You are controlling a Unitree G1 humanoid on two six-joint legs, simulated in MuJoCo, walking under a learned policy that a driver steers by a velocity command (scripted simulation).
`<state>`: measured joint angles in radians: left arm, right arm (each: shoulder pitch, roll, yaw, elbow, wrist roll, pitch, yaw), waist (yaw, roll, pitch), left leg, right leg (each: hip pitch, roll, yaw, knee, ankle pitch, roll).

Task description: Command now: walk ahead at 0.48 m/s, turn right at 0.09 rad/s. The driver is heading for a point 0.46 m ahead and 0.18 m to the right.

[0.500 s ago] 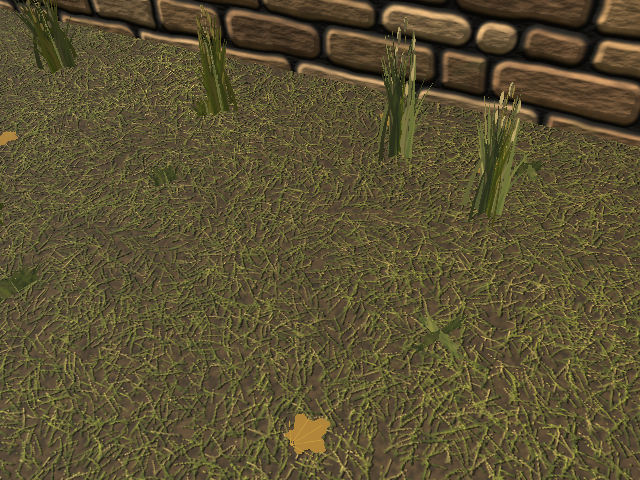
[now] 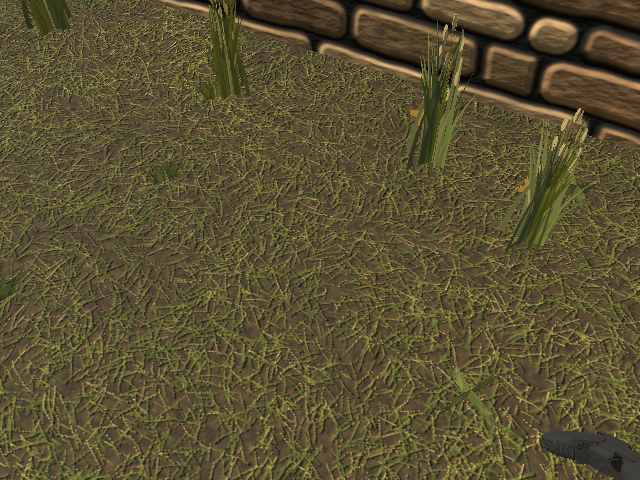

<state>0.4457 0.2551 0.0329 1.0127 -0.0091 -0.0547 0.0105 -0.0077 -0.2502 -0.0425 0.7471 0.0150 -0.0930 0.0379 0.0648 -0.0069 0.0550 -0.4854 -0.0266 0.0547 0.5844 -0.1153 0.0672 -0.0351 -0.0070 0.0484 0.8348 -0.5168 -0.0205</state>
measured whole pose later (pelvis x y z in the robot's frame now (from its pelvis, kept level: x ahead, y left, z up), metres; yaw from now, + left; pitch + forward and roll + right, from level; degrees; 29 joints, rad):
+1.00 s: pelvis +0.48 -0.08 +0.02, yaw -18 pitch +1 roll -1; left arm 0.19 0.26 0.04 0.84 0.02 -0.04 0.01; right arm 0.12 -0.25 -0.04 0.87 -0.02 -0.05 -0.01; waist 0.02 0.00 0.01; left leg -0.39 0.03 -0.01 0.50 -0.13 0.00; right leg -0.17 0.07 0.01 0.50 -0.34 -0.04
